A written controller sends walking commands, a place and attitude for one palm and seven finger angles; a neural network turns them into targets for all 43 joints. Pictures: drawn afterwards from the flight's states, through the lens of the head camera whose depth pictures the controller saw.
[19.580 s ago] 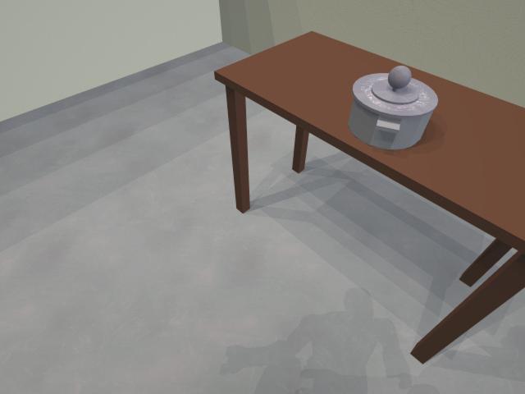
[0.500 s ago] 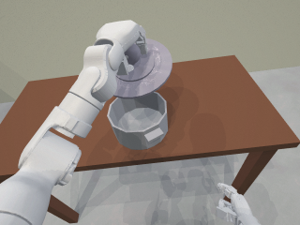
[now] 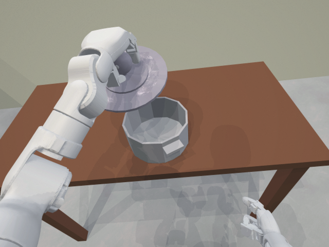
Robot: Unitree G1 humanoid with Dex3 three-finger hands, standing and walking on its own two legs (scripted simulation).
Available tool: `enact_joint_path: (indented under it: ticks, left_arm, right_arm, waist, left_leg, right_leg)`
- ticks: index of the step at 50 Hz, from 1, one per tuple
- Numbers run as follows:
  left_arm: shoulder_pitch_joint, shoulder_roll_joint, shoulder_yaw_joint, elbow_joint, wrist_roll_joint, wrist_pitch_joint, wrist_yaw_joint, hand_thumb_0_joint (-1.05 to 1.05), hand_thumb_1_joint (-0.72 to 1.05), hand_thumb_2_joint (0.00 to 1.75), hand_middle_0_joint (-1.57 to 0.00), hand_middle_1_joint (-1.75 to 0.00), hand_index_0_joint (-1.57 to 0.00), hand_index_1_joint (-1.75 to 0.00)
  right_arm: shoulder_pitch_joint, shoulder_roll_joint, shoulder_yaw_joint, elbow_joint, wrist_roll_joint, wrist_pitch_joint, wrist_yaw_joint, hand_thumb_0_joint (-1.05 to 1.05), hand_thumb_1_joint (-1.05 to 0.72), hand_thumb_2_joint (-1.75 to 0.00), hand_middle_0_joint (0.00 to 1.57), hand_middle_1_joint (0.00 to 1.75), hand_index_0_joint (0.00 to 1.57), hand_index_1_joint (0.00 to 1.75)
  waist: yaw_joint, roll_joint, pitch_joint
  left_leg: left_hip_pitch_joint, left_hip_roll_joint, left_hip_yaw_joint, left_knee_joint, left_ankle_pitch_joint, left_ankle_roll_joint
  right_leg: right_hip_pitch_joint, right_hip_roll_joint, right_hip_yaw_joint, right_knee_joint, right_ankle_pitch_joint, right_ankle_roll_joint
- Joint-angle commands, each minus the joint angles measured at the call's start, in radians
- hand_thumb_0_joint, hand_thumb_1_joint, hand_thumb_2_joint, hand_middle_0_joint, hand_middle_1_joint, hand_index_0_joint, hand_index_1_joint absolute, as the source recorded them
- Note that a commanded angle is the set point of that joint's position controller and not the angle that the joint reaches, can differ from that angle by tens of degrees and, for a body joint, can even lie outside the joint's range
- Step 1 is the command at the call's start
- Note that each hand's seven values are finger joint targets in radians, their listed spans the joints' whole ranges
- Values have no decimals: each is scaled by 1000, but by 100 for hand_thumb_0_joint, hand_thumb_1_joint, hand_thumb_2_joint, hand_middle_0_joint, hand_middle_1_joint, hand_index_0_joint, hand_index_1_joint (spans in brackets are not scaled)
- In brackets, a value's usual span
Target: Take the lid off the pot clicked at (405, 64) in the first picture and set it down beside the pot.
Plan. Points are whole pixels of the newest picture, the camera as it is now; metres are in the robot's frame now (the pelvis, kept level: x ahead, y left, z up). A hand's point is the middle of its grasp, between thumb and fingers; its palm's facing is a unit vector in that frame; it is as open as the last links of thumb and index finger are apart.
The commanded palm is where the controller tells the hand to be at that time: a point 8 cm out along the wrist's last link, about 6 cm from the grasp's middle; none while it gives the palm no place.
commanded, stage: move the lid sideways beside the pot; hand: left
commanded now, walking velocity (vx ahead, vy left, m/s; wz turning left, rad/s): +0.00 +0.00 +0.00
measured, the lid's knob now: (120, 62) +0.45 +0.12 +0.25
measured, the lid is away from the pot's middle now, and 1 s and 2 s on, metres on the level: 0.06 0.18 0.23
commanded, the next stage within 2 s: lower the lid onto the table in 1.60 s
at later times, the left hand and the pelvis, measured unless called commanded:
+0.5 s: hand (92, 69) +0.42 +0.17 +0.26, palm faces -0.01 -0.08 -1.00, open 8.0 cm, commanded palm +0.38 +0.19 +0.33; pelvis +0.00 +0.00 +0.00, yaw +0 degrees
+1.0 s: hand (67, 73) +0.41 +0.23 +0.25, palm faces -0.09 -0.05 -0.99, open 8.0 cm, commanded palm +0.38 +0.25 +0.33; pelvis +0.00 +0.00 +0.00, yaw +1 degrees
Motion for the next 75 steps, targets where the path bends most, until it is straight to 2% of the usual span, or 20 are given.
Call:
enact_joint_path:
  ticks: [1,3,12,15,19,24,26,29,32,33,40,42,44,47,51,55,57,58,61,75]
  left_arm:
    - [-600,257,207,-218,36,-20,56,0,41,127,-97,-89,-96,-89]
    - [-595,258,204,-153,57,-6,48,0,41,127,-97,-89,-96,-89]
    - [-549,293,232,-262,60,-25,15,0,41,127,-97,-89,-96,-89]
    - [-524,331,259,-177,68,-7,2,0,41,127,-97,-89,-96,-89]
    - [-508,383,300,-282,66,-24,-10,0,41,127,-97,-89,-96,-89]
    - [-452,385,299,-236,59,-23,-32,0,41,127,-97,-89,-96,-89]
    - [-443,382,287,-248,37,-40,-35,0,41,127,-97,-89,-96,-89]
    - [-510,401,281,-220,65,-37,-44,0,41,127,-97,-89,-96,-89]
    - [-515,475,339,-272,68,-61,-50,0,41,127,-97,-89,-96,-89]
    - [-510,463,327,-212,72,-54,-55,0,41,127,-97,-89,-96,-89]
    - [-496,462,314,-183,73,-73,-95,0,41,127,-97,-89,-96,-89]
    - [-459,520,364,-184,78,-86,-95,0,41,127,-97,-89,-96,-89]
    - [-482,486,330,-159,75,-86,-107,0,41,127,-97,-89,-96,-89]
    - [-473,581,408,-224,78,-108,-106,0,41,127,-97,-89,-96,-89]
    - [-424,512,340,-123,58,-110,-123,0,41,127,-97,-89,-96,-89]
    - [-477,602,409,-156,77,-122,-125,0,41,127,-97,-89,-96,-89]
    - [-482,582,388,-162,78,-134,-125,0,41,127,-97,-89,-96,-89]
    - [-464,593,397,-97,81,-129,-129,0,41,127,-97,-89,-96,-89]
    - [-441,651,427,-117,70,-149,-126,0,41,127,-97,-89,-96,-89]
    - [-446,661,442,-128,75,-178,-145,0,41,127,-97,-89,-96,-89]
  right_arm:
    - [-163,-83,-30,-171,-3,-48,-7,0,-90,-90,20,30,20,30]
    - [-160,-76,-24,-162,-5,-46,-12,0,-90,-90,20,30,20,30]
    - [-157,-71,-23,-191,-8,-49,-7,0,-90,-90,20,30,20,30]
    - [-138,-88,-24,-174,-6,-36,-15,0,-90,-90,20,30,20,30]
    - [-143,-81,-25,-201,-8,-44,-16,0,-90,-90,20,30,20,30]
    - [-127,-90,-27,-197,-2,-39,-19,0,-90,-90,20,30,20,30]
    - [-126,-102,-32,-204,3,-47,-22,0,-90,-90,20,30,20,30]
    - [-111,-93,-27,-191,2,-48,-34,0,-90,-90,20,30,20,30]
    - [-90,-93,-28,-197,-4,-67,-36,0,-90,-90,20,30,20,30]
    - [-98,-97,-31,-189,-3,-63,-37,0,-90,-90,20,30,20,30]
    - [-77,-102,-34,-190,0,-61,-38,0,-90,-90,20,30,20,30]
    - [-65,-106,-35,-193,-4,-61,-37,0,-90,-90,20,30,20,30]
    - [-65,-106,-35,-193,0,-56,-37,0,-90,-90,20,30,20,30]
    - [-54,-109,-38,-204,-7,-57,-34,0,-90,-90,20,30,20,30]
    - [-40,-126,-45,-200,3,-45,-35,0,-90,-90,20,30,20,30]
    - [-38,-120,-45,-198,-1,-42,-41,0,-90,-90,20,30,20,30]
    - [-22,-113,-43,-198,-1,-45,-40,0,-90,-90,20,30,20,30]
    - [-23,-123,-46,-188,-1,-39,-41,0,-90,-90,20,30,20,30]
    - [-10,-144,-50,-195,0,-37,-41,0,-90,-90,20,30,20,30]
    - [1,-133,-54,-192,1,-16,-36,0,-90,-90,20,30,20,30]
  waist:
    - [-5,-120,-413]
    - [-3,-137,-374]
    - [12,-105,-460]
    - [5,-147,-359]
    - [20,-114,-437]
    - [10,-134,-362]
    - [-1,-84,-371]
    - [-7,-92,-363]
    - [7,-54,-453]
    - [-3,-70,-399]
    - [-9,-66,-368]
    - [4,-64,-406]
    - [-8,-80,-362]
    - [10,-53,-443]
    - [-20,-67,-334]
    - [-5,-57,-391]
    - [-12,-42,-410]
    - [-17,-59,-351]
    - [-14,-30,-380]
    - [-17,-11,-377]
  left_leg:
    - [49,-12,40,-28,299,46]
    - [29,-12,48,-37,276,45]
    - [61,-13,38,-26,374,48]
    - [23,-9,46,-35,316,45]
    - [38,-15,41,-24,374,50]
    - [21,-11,42,-27,331,47]
    - [32,-11,37,-10,308,50]
    - [38,-16,39,-27,288,50]
    - [67,-19,26,-18,357,53]
    - [48,-16,28,-15,331,50]
    - [50,-17,27,-22,329,54]
    - [49,-17,30,-18,341,56]
    - [37,-18,25,-23,323,55]
    - [49,-21,20,-16,382,58]
    - [33,-13,23,-11,310,57]
    - [46,-20,18,-20,339,61]
    - [59,-19,16,-19,353,61]
    - [36,-17,19,-19,314,60]
    - [35,-18,22,-11,315,61]
    - [70,-17,6,-18,392,63]
  right_leg:
    - [246,50,-65,-14,292,-77]
    - [235,52,-67,-21,275,-73]
    - [280,51,-65,0,340,-76]
    - [235,53,-72,-20,308,-72]
    - [290,48,-62,-3,359,-73]
    - [239,55,-72,-16,311,-71]
    - [210,49,-70,-20,281,-75]
    - [209,59,-74,-27,254,-72]
    - [260,61,-64,-15,307,-76]
    - [237,59,-70,-20,298,-74]
    - [214,59,-76,-33,298,-74]
    - [236,62,-70,-26,296,-74]
    - [217,60,-78,-34,291,-73]
    - [273,61,-69,-19,334,-75]
    - [185,61,-80,-43,270,-74]
    - [237,65,-77,-37,296,-75]
    - [235,69,-77,-39,286,-73]
    - [209,68,-83,-48,269,-74]
    - [220,63,-73,-46,278,-77]
    - [216,75,-90,-58,296,-79]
